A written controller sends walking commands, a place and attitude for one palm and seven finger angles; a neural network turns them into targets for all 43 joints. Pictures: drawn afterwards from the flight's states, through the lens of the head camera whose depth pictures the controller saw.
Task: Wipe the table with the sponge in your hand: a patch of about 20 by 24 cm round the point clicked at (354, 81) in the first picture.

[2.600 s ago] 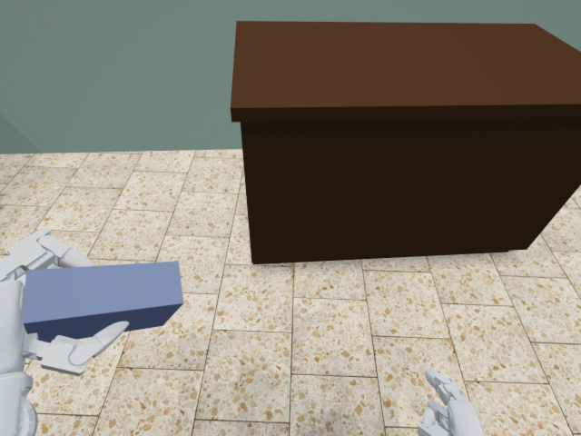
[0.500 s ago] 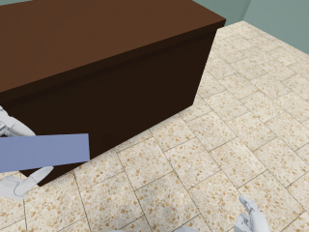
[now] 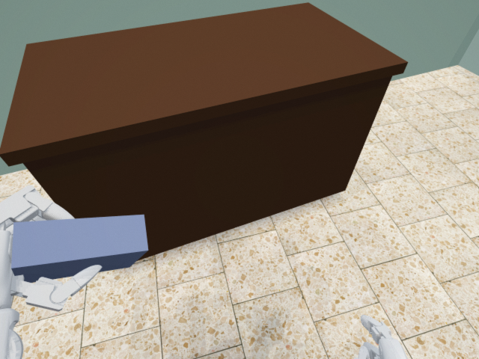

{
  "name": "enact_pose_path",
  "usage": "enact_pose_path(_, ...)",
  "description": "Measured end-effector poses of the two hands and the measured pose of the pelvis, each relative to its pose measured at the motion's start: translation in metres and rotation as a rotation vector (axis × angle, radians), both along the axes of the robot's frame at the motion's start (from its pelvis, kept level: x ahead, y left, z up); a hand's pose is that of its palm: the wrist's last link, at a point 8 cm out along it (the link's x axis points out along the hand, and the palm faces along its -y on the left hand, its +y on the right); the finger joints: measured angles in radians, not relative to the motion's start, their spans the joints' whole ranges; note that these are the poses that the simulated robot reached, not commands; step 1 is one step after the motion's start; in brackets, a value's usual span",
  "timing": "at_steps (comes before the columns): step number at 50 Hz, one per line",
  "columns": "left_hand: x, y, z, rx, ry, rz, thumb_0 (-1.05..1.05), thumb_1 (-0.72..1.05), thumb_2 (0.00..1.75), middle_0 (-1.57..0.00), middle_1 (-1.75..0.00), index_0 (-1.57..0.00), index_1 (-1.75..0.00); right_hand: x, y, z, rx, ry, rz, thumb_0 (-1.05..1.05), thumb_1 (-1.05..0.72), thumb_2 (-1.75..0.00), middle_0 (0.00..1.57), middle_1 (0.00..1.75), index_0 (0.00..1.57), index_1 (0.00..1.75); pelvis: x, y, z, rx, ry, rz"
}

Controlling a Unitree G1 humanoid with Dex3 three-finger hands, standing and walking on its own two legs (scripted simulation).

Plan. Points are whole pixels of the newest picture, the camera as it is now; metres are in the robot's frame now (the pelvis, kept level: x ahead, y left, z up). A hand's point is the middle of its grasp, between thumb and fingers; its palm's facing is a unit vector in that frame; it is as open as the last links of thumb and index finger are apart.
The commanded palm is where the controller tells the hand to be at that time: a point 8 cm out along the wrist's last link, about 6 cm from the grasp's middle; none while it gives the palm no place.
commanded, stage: take the last steps up to it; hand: left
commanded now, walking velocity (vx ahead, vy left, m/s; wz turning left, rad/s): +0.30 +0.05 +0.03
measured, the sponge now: (102, 246) +0.23 +0.19 +0.15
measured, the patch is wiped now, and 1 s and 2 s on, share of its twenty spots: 0.00 0.00 0.00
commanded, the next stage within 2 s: come to a stop and stand still in 1.90 s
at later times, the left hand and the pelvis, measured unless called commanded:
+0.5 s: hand (94, 222) +0.25 +0.21 +0.16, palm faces +0.41 -0.80 -0.44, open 9.2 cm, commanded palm +0.20 +0.25 +0.17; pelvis +0.04 -0.03 -0.02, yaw +0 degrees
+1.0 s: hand (109, 163) +0.35 +0.22 +0.17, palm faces +0.39 -0.82 -0.43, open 9.2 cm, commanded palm +0.30 +0.27 +0.17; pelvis +0.14 -0.01 -0.01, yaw +0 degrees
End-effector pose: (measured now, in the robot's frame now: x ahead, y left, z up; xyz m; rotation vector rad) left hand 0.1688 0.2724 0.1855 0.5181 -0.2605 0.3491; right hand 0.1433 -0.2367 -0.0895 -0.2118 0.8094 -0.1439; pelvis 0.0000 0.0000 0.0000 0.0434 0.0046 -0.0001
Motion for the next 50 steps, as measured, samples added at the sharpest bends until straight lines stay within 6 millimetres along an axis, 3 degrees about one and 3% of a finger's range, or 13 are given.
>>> enact_pose_path(5, -0.005, 0.017, -0.007, -0.040, -0.044, 0.051, 0.00, -0.43, 1.04, -0.83, -1.39, -0.83, -1.38, 0.001, -0.006, 0.003, -0.069, -0.007, 0.000, 0.02, -0.91, -0.90, 0.20, 0.30, 0.20, 0.30, 0.003, 0.009, -0.007, -0.022, -0.008, 0.005)
enact_pose_path(9, 0.006, 0.022, -0.013, -0.054, -0.092, 0.042, 0.00, -0.43, 1.04, -0.83, -1.39, -0.83, -1.38, 0.007, 0.002, 0.003, -0.060, -0.053, -0.023, 0.02, -0.91, -0.90, 0.20, 0.30, 0.20, 0.30, 0.004, 0.012, -0.014, -0.016, -0.034, 0.001)
enact_pose_path(14, 0.019, 0.011, -0.008, -0.018, -0.060, 0.004, 0.00, -0.43, 1.04, -0.83, -1.39, -0.83, -1.38, 0.011, 0.020, 0.003, 0.028, -0.082, -0.019, 0.02, -0.91, -0.90, 0.20, 0.30, 0.20, 0.30, 0.011, 0.004, -0.009, -0.031, -0.030, 0.004)
enact_pose_path(18, 0.024, -0.006, 0.000, 0.030, -0.043, -0.017, 0.00, -0.43, 1.04, -0.83, -1.39, -0.83, -1.38, 0.015, 0.023, -0.008, 0.085, -0.071, -0.006, 0.02, -0.91, -0.90, 0.20, 0.30, 0.20, 0.30, 0.022, -0.008, -0.009, -0.041, -0.029, -0.011)
enact_pose_path(22, 0.035, -0.021, -0.005, 0.070, -0.050, -0.002, 0.00, -0.43, 1.04, -0.83, -1.39, -0.83, -1.38, 0.025, 0.010, -0.033, 0.102, -0.028, 0.016, 0.01, -0.90, -0.90, 0.21, 0.30, 0.21, 0.30, 0.031, -0.022, -0.023, -0.040, -0.037, 0.003)
enact_pose_path(25, 0.044, -0.025, -0.011, 0.022, -0.030, 0.012, 0.00, -0.43, 1.04, -0.83, -1.39, -0.83, -1.38, 0.030, -0.005, -0.037, 0.077, 0.032, 0.026, 0.02, -0.91, -0.90, 0.21, 0.30, 0.21, 0.30, 0.037, -0.026, -0.019, -0.034, -0.040, 0.005)
enact_pose_path(31, 0.060, -0.028, -0.009, 0.018, 0.020, -0.007, 0.00, -0.43, 1.04, -0.83, -1.39, -0.83, -1.38, 0.047, -0.034, -0.013, -0.001, 0.045, -0.010, 0.02, -0.91, -0.90, 0.20, 0.30, 0.20, 0.30, 0.055, -0.028, -0.005, -0.017, -0.015, 0.013)
enact_pose_path(36, 0.075, -0.019, 0.000, 0.025, -0.033, -0.022, 0.00, -0.43, 1.04, -0.83, -1.39, -0.83, -1.38, 0.070, -0.042, 0.007, -0.076, -0.002, -0.019, 0.02, -0.91, -0.90, 0.20, 0.30, 0.20, 0.30, 0.076, -0.019, -0.003, -0.014, -0.010, 0.007)
enact_pose_path(40, 0.096, -0.002, -0.002, 0.009, -0.116, -0.020, 0.00, -0.43, 1.04, -0.83, -1.39, -0.84, -1.38, 0.096, -0.034, 0.010, -0.107, -0.060, -0.040, 0.02, -0.91, -0.90, 0.20, 0.30, 0.20, 0.30, 0.095, -0.006, -0.015, -0.029, -0.026, -0.001)
enact_pose_path(44, 0.123, 0.008, -0.008, -0.005, -0.111, 0.000, 0.00, -0.43, 1.04, -0.83, -1.39, -0.84, -1.38, 0.118, -0.011, 0.008, -0.044, -0.095, -0.045, 0.02, -0.91, -0.90, 0.20, 0.30, 0.20, 0.30, 0.110, -0.004, -0.014, -0.031, -0.025, 0.001)
enact_pose_path(50, 0.144, -0.010, -0.004, 0.015, -0.046, -0.027, 0.00, -0.43, 1.04, -0.83, -1.39, -0.84, -1.38, 0.141, 0.020, -0.002, 0.076, -0.080, 0.005, 0.02, -0.91, -0.90, 0.20, 0.30, 0.20, 0.30, 0.136, -0.012, -0.009, -0.046, -0.006, -0.008)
